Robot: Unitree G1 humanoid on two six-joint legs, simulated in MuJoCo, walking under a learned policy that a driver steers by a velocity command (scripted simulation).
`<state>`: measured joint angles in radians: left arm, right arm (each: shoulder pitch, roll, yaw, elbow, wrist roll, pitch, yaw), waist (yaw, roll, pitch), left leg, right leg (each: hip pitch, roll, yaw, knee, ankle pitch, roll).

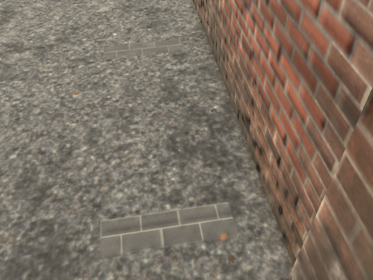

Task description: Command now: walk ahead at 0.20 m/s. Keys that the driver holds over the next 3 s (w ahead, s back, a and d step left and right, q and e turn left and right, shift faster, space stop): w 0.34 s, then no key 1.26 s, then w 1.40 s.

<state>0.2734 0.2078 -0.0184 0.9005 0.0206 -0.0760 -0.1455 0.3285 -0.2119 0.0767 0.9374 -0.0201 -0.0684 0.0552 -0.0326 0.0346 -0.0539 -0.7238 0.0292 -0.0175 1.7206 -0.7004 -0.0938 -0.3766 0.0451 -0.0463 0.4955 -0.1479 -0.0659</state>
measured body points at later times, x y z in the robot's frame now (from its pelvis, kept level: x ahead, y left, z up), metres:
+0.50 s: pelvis +0.17 +0.05 -0.05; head +0.17 +0.04 +0.40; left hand +0.11 +0.25 -0.20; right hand +0.32 -0.17 -0.17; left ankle +0.10 +0.14 -0.73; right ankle +0.12 -0.08 -0.66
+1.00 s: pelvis +0.32 +0.06 -0.24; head +0.33 +0.07 +0.20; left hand +0.37 +0.28 -0.40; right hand +0.39 -0.16 -0.38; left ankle +0.33 +0.19 -0.91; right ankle +0.28 -0.01 -0.93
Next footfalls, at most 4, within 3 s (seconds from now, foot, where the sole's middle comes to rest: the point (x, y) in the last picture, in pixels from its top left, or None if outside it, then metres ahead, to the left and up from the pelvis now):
0.02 left None -0.01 0.13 -0.62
0.42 left None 0.14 0.14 -0.76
0.72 right None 0.32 -0.01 -0.96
0.96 left None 0.36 0.20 -0.96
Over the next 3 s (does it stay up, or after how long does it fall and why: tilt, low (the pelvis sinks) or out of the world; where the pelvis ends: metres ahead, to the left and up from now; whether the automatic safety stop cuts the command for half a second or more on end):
stays up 0.92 0.14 -0.37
